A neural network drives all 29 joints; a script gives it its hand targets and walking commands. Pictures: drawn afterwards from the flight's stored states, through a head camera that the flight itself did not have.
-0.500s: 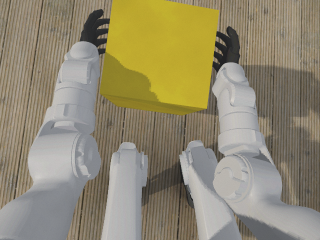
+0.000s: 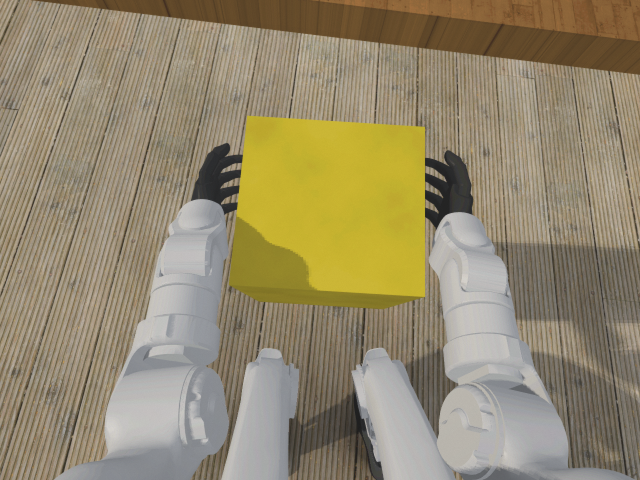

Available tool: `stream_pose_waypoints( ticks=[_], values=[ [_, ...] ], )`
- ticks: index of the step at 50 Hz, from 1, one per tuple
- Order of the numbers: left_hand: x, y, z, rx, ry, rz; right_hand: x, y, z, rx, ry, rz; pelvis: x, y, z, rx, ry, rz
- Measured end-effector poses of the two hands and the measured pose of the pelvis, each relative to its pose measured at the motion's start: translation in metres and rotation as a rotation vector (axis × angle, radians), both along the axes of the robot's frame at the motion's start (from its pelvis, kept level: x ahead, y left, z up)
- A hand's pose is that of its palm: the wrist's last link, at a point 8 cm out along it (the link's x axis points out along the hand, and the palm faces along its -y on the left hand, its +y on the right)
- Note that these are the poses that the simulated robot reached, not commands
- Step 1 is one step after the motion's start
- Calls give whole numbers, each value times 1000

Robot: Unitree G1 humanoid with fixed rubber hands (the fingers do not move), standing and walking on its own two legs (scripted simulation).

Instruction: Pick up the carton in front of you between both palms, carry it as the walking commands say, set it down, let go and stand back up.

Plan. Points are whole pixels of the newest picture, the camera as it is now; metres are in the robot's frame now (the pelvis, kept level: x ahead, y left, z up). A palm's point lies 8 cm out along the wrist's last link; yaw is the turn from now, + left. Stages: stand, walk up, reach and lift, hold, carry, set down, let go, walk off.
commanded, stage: reach and lift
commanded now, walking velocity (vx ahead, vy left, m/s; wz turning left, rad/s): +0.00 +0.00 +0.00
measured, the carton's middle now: (327, 229) +0.44 +0.00 -0.13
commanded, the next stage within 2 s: hold in 1.90 s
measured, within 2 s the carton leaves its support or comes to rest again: neither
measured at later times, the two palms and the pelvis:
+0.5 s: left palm (172, 192) +0.39 +0.15 +0.10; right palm (535, 188) +0.39 -0.15 +0.12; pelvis +0.05 -0.01 +0.14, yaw +1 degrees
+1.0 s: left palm (102, 165) +0.35 +0.14 +0.22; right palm out of the picture +0.37 -0.15 +0.23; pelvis +0.07 -0.01 +0.21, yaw +1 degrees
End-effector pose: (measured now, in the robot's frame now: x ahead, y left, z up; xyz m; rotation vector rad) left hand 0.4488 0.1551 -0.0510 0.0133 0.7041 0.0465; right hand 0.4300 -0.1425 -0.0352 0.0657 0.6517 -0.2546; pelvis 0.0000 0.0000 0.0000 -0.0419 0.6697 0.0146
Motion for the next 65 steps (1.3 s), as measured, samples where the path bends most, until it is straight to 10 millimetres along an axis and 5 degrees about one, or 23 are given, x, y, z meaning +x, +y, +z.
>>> stream_pose_waypoints(
  ticks=[29,43,54,65],
  values=[
    [-62,-7,181,5,-1,80,-41,-8,177,5,0,70,57,-9,157,40,-362,3],
    [-87,-12,260,36,-20,101,-56,-12,254,-27,-17,136,79,-10,203,48,-600,0],
    [-101,-9,274,49,18,98,-67,-9,269,-51,23,156,64,-10,205,49,-708,3],
    [-94,-9,284,40,-6,96,-65,-9,277,-45,0,135,58,-7,205,47,-720,1]
  ],
)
